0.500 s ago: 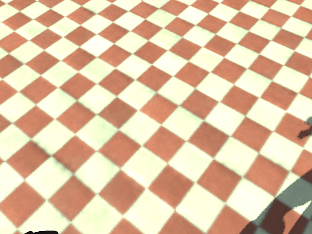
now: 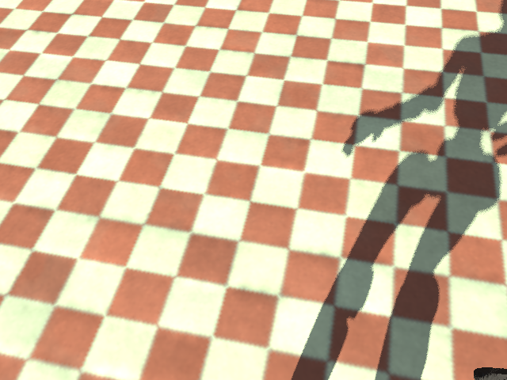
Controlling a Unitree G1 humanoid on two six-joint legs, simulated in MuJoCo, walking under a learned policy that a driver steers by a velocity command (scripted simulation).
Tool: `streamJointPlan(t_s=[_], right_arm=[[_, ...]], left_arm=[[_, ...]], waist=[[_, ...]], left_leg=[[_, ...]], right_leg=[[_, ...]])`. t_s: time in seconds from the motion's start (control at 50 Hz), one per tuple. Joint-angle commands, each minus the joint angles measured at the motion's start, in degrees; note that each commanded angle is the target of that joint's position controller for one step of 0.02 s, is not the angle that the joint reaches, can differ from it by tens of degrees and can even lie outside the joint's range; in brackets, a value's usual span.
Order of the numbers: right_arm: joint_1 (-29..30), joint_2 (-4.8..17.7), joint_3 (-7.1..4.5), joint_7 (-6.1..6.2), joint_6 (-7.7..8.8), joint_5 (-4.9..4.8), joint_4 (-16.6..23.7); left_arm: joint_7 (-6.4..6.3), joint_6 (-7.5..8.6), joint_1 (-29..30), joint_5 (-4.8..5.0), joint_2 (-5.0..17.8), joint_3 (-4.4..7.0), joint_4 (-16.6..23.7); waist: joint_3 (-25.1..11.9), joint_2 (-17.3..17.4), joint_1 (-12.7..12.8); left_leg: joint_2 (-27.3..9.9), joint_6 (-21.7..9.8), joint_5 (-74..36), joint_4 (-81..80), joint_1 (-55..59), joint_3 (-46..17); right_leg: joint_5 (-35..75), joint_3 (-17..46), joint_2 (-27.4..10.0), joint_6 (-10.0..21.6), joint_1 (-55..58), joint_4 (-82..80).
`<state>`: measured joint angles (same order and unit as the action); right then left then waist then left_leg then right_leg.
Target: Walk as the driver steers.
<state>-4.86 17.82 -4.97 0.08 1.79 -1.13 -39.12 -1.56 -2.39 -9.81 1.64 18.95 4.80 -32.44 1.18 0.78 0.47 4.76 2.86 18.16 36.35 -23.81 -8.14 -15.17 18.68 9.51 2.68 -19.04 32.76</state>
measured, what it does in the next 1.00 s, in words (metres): walks ahead, turning right: left foot, then right foot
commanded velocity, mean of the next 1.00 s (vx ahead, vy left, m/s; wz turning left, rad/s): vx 0.80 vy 0.00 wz -0.42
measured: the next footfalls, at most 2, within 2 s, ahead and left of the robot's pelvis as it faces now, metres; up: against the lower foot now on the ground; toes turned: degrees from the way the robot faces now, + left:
left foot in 0.04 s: +0.08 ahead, +0.12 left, +0.00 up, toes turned -11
right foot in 0.54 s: +0.34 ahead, -0.26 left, +0.00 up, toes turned -36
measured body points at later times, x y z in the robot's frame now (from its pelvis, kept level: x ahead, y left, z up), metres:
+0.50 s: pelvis +0.22 -0.09 -0.03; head +0.26 -0.10 +0.42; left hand +0.55 -0.01 -0.10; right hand +0.01 -0.29 -0.14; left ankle +0.04 +0.14 -0.73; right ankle +0.30 -0.24 -0.71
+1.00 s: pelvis +0.60 -0.33 -0.03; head +0.63 -0.35 +0.42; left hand +0.71 -0.09 -0.17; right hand +0.62 -0.63 -0.15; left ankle +0.75 -0.37 -0.74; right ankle +0.33 -0.27 -0.65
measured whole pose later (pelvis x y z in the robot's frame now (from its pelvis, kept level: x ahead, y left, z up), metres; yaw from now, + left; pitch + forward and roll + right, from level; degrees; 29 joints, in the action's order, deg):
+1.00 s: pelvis +0.60 -0.33 -0.03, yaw -22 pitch -1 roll -2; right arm -10.1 16.4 -0.8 -2.8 3.1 1.7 -44.7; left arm -1.5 5.4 -22.9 -0.6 14.1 0.5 -52.1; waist 4.2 2.2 -0.8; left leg 4.0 -10.4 2.8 35.1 -30.5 7.3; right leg -23.9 -11.2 3.8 0.1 5.4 49.5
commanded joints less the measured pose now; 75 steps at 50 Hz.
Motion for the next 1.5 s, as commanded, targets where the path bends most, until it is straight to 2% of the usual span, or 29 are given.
streamJointPlan(t_s=[0.02,0.06,0.08,0.12,0.14,0.22,0.38,0.44,0.5,0.54,0.56,0.58,0.64,0.7,0.76,0.88,0.94,0.96,0.98,1.0,1.02,1.04,1.08,1.18,1.32,1.38,1.42,1.46,1.5], right_arm=[[-5.36,6.46,-2.84,-0.27,2.62,-1.52,2.49],[-14.52,12.66,-3.76,-0.13,3.04,1.63,1.66],[-9.70,12.42,-3.93,-0.38,3.89,2.62,2.57],[-6.79,7.47,-2.34,0.86,3.56,0.72,3.97],[-8.84,8.23,-1.60,0.77,1.56,3.94,2.27],[-11.83,8.66,-1.26,-0.22,2.16,2.79,0.72],[-23.66,6.59,-0.18,0.34,3.25,3.53,-5.00],[-26.39,7.13,0.19,0.93,2.93,3.84,-7.76],[-25.71,10.92,0.27,1.62,2.00,3.39,-8.96],[-22.33,11.69,0.85,1.25,2.25,2.75,-7.83],[-23.36,3.04,2.68,-0.38,2.62,0.78,-3.20],[-19.22,7.82,2.11,-0.27,3.40,0.10,-0.50],[-13.52,4.92,2.49,-0.63,2.91,0.30,-1.49],[-20.26,2.56,2.48,-2.28,-0.59,1.78,-6.22],[-11.70,1.11,2.57,-3.01,-1.40,1.25,-4.37],[-4.15,-0.27,4.21,-4.31,0.28,1.64,-1.82],[-21.76,3.89,2.74,-3.80,0.29,3.65,-8.26],[-32.37,6.36,1.52,-2.99,0.14,3.93,-11.41],[-37.29,8.26,0.50,-1.96,0.47,3.33,-13.34],[-27.14,10.46,2.00,-1.24,1.97,2.19,-9.08],[-23.87,8.68,1.90,-1.43,2.81,3.90,-6.00],[-18.85,8.80,1.10,-1.70,2.57,2.75,-3.55],[-7.76,5.97,2.15,-1.96,3.01,0.42,-1.93],[-8.08,4.92,2.76,-1.26,4.27,1.86,-3.70],[-9.11,4.61,2.57,0.39,0.36,1.11,-6.03],[-6.60,3.72,2.83,0.34,-0.10,0.77,-6.73],[-11.68,2.23,3.21,0.10,1.26,2.35,-7.16],[-13.67,0.97,3.91,-0.27,1.55,1.81,-8.56],[-9.11,1.99,3.46,-0.05,-0.79,1.12,-7.66]], left_arm=[[0.30,1.30,3.71,0.08,7.35,1.44,4.73],[0.28,2.11,1.78,0.81,0.92,-0.62,6.74],[0.46,3.06,4.11,0.84,4.98,-0.01,8.31],[0.67,3.00,2.27,-0.42,8.49,1.15,5.82],[4.17,1.82,7.66,-7.67,8.98,1.29,5.61],[7.38,0.63,2.86,-4.23,4.66,0.03,3.96],[8.65,1.20,16.57,-4.30,2.97,-1.27,5.16],[8.81,1.67,20.72,-4.31,0.68,-2.76,6.34],[6.97,2.13,7.53,-4.17,1.59,-2.26,2.58],[5.19,2.77,-15.77,-4.70,7.14,0.88,-5.40],[4.10,2.63,-12.11,-3.91,14.36,2.67,-5.08],[3.18,2.40,-15.70,-4.26,15.65,3.05,-3.04],[1.47,5.43,-11.86,-5.35,7.56,0.67,-9.22],[1.52,7.79,-7.97,-3.97,1.94,-1.55,-10.50],[2.47,9.53,-8.29,-3.13,1.11,-1.94,-12.24],[1.08,11.07,-9.62,-2.26,2.10,-2.88,-14.53],[-1.39,9.86,-8.26,-2.19,7.32,-1.79,-14.49],[-1.48,9.10,-4.81,-2.39,8.53,-1.41,-13.87],[-0.80,8.19,-1.52,-1.57,6.94,-1.21,-14.30],[1.03,9.09,-11.63,-2.59,-2.74,-4.46,-10.98],[2.53,10.48,-18.44,0.54,0.65,-4.29,-12.91],[2.62,10.43,-13.39,1.62,5.92,-3.13,-11.84],[1.40,8.65,-7.24,0.82,4.94,-2.56,-10.56],[-0.93,5.22,-7.73,-1.36,0.39,-2.92,-9.99],[-0.11,6.08,2.28,-1.26,0.47,-2.83,-8.54],[0.71,7.19,0.74,-2.28,1.99,-1.94,-9.27],[0.31,7.78,-1.35,-3.56,7.29,-0.69,-9.95],[0.16,6.53,-4.44,-3.05,0.64,-2.07,-11.34],[0.59,5.53,-2.41,-2.45,-0.09,-2.50,-11.94]], waist=[[-4.70,-10.13,-4.94],[-7.41,9.77,-5.32],[-0.53,11.94,-3.19],[2.08,7.58,-2.83],[3.80,-1.60,-3.90],[2.78,5.71,-2.23],[9.69,6.38,-7.64],[11.04,6.09,-7.59],[0.39,8.41,1.87],[-10.67,7.02,13.67],[-18.30,-13.79,6.30],[-27.69,-6.24,9.06],[-3.96,3.94,3.73],[1.79,-1.87,-1.94],[7.43,-3.41,-1.53],[6.26,-3.00,-2.36],[-4.16,-5.69,-10.60],[-7.50,-6.14,-16.30],[-6.96,1.81,-19.70],[-12.41,24.14,-5.82],[-27.84,10.79,-5.79],[-21.12,-0.58,-5.50],[-2.03,-9.80,0.31],[-2.30,-1.56,1.45],[-7.00,4.24,-3.78],[-5.80,4.21,-1.38],[-8.18,-3.03,-3.62],[-15.97,-10.21,-1.53],[-14.05,-8.86,-1.44]], left_leg=[[-3.17,-2.40,-2.24,-11.59,20.42,0.46],[-23.58,-10.82,26.20,-23.28,34.41,-28.79],[-27.84,-13.53,32.34,-26.00,27.33,-35.61],[-23.22,-10.75,25.63,-25.90,24.49,-23.13],[-22.61,-9.57,24.18,-27.48,17.17,-17.58],[-18.76,-6.75,13.81,-28.60,16.04,-1.68],[-20.56,-6.67,1.14,-31.51,28.57,14.25],[-20.93,-6.31,-22.10,-28.84,32.71,20.98],[-22.70,-6.39,-79.56,-8.24,29.78,24.71],[-22.18,-6.95,-65.34,20.46,9.74,23.31],[-10.52,-3.63,3.46,45.08,-15.50,20.91],[-7.78,-4.68,4.30,55.36,-18.11,9.39],[-13.23,-6.39,-2.21,44.64,-17.96,3.37],[-13.82,-6.07,-4.34,39.26,-12.67,2.69],[-12.10,-6.20,-11.22,31.81,-17.26,6.02],[-4.67,-9.63,-26.97,7.80,-6.65,19.08],[3.04,-10.97,-25.26,1.94,15.34,18.68],[0.92,-13.29,-26.64,-0.73,24.79,13.73],[-3.99,-17.24,-35.04,-10.64,29.27,8.70],[-15.87,-19.45,-70.62,3.92,46.07,-7.45],[-24.68,-29.12,-62.86,-2.82,49.74,-24.54],[-23.93,-28.37,-45.47,-11.70,38.67,-23.38],[-21.60,-24.09,-30.98,-20.32,13.94,-16.51],[-12.52,-20.04,-53.78,-21.33,3.46,1.79],[-11.60,-14.84,-42.86,-15.54,17.55,4.76],[-12.45,-12.95,-37.28,-9.23,16.97,2.49],[-6.32,-8.08,-21.86,-2.53,10.04,3.63],[-3.69,-2.99,4.71,6.16,2.42,4.92],[-5.20,-1.84,14.49,6.93,2.21,4.02]], right_leg=[[-26.18,16.48,-10.20,6.53,-10.53,-7.24],[-22.19,-2.54,0.13,1.42,-29.40,21.66],[-13.76,-4.05,-7.29,0.01,-35.70,28.78],[-5.75,-8.90,-11.08,-2.48,-35.53,34.99],[-0.87,-11.34,-8.84,-2.40,-32.95,37.71],[7.37,-13.10,-10.43,-3.05,-31.69,43.18],[6.76,-21.12,-13.33,0.02,-36.90,26.72],[0.70,-27.24,-12.21,3.98,-32.20,17.51],[-6.88,-32.08,-2.49,8.91,-5.98,12.15],[-4.08,-19.17,-4.28,11.42,29.89,1.70],[-22.08,12.34,-24.04,13.75,49.85,-6.63],[-18.44,27.22,-31.25,15.87,49.56,-13.55],[3.33,2.38,-25.75,10.35,23.24,-15.67],[8.77,-9.76,-21.51,6.35,12.45,-21.03],[20.77,-21.77,-16.72,1.28,9.36,-26.45],[64.24,-32.76,-15.47,-2.16,14.39,-24.88],[82.01,-30.63,-18.46,-3.08,17.30,-0.96],[76.77,-29.46,-18.58,-2.96,14.02,14.86],[33.28,-31.53,-8.16,-2.96,8.86,42.89],[-24.18,-19.54,-4.47,-4.71,-13.51,66.15],[-21.89,-4.10,-2.87,-2.77,-15.21,67.92],[-17.49,-7.39,-5.73,-2.00,-13.60,61.71],[-11.32,-12.87,-11.38,-2.78,-13.97,51.00],[-1.21,-15.12,-13.99,-7.19,-5.37,29.58],[15.76,-16.65,-11.87,-7.65,-5.43,3.09],[18.13,-17.39,-10.56,-3.98,-0.49,-6.74],[52.61,-9.78,-17.81,1.81,12.62,-4.85],[59.16,-0.14,-27.01,13.15,22.40,-3.09],[42.15,2.51,-26.97,12.60,17.67,-6.63]])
